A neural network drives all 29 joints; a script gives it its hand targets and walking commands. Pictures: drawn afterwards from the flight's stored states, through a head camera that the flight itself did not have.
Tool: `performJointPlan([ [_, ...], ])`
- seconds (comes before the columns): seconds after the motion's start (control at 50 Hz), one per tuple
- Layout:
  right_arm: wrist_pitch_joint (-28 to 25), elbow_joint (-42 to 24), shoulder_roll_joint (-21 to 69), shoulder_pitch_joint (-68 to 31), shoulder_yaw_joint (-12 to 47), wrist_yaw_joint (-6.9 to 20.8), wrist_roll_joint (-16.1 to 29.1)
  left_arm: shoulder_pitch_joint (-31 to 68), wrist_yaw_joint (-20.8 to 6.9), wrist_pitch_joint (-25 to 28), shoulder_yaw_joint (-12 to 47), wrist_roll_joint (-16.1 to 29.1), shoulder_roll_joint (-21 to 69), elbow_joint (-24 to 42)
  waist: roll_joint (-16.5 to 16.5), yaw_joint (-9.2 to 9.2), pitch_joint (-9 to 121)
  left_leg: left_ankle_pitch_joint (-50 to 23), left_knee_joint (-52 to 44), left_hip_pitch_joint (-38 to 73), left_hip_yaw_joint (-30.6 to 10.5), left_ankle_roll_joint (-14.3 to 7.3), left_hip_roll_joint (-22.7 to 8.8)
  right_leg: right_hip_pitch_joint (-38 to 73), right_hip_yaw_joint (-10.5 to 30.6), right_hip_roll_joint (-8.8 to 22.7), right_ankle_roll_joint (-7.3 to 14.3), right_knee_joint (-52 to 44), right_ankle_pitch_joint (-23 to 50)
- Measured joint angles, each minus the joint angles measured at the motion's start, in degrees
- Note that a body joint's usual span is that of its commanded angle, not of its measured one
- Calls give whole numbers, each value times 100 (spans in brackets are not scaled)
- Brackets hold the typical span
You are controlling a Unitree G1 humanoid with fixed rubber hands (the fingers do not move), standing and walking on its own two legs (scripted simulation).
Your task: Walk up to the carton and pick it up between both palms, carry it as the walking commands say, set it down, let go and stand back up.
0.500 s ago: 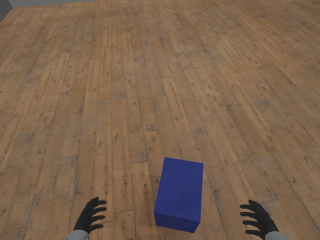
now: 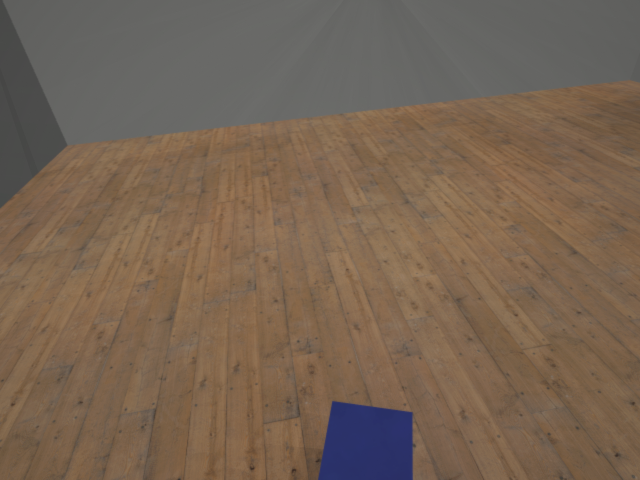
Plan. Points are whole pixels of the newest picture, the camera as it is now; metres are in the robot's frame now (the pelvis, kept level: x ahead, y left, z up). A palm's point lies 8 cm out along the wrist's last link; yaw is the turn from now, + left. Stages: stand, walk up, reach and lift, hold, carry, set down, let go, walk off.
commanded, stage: stand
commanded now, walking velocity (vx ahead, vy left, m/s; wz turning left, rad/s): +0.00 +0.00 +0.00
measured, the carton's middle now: out of the picture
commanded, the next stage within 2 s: none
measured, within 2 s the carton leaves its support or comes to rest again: neither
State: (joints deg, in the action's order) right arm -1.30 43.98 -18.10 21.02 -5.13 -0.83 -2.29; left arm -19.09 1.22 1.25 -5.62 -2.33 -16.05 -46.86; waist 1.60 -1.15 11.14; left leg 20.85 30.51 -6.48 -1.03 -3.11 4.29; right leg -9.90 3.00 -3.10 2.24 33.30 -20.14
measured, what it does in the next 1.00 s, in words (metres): shifts its weight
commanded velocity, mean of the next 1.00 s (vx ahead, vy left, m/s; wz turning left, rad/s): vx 0.00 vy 0.00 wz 0.00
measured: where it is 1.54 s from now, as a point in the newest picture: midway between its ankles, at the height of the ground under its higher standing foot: outside the picture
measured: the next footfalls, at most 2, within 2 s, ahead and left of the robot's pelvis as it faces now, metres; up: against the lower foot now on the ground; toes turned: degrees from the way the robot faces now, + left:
left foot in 1.30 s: -0.12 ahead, +0.08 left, +0.00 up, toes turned -4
right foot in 1.54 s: -0.21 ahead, -0.14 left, +0.01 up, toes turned -1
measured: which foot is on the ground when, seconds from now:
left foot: down 0.00-1.00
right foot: down 0.00-1.00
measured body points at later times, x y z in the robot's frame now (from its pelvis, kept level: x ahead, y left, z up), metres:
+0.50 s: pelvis -0.08 -0.02 +0.01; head -0.15 -0.03 +0.45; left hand -0.02 +0.26 -0.12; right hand -0.05 -0.32 -0.13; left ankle -0.05 +0.09 -0.73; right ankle -0.02 -0.10 -0.73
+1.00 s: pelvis -0.13 -0.02 +0.01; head -0.17 -0.03 +0.46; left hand -0.08 +0.26 -0.12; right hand -0.11 -0.32 -0.13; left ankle -0.05 +0.09 -0.72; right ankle -0.03 -0.10 -0.72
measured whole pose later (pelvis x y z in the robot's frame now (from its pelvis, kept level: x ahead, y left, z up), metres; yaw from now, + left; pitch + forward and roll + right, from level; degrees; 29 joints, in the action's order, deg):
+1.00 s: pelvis -0.13 -0.02 +0.01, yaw -2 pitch -4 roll +1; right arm -1.7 56.7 -17.9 19.2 -2.8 -0.3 -3.0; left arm -15.7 -0.5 1.0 -3.0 -2.3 -16.8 -59.6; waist 0.1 -0.4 2.1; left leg 16.3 28.2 -15.4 -2.8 -2.4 3.1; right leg -17.9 4.5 -5.5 3.2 27.3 -12.8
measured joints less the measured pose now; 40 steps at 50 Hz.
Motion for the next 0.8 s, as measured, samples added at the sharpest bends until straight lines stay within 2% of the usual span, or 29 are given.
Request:
performJointPlan([
  [0.36, -51, 697, 80, -14, 155, 54, 6, 153, -100, 73, 246, -73, 80, -711, -30, 64, -512, -685, -268, -252, -83, 194, -157, -155, -67, -128, 123, -483, 808],
  [0.6, -80, 1197, 42, 120, 196, 47, -35, 193, -143, 25, 220, 6, -115, -1080, -170, 45, -668, -897, -299, -487, -149, 217, -171, -375, 0, -206, 137, -572, 1020],
  [0.68, -90, 1262, 61, 84, 218, 45, -40, 231, -181, 6, 228, 33, -135, -1142, -197, 58, -707, -844, -320, -580, -154, 206, -147, -498, 58, -214, 128, -558, 959],
  [0.8, -66, 1290, 22, -73, 246, 42, -13, 293, -162, 24, 257, 13, -112, -1242, -176, 65, -861, -972, -218, -699, -155, 218, -131, -599, 93, -225, 130, -547, 1263],
])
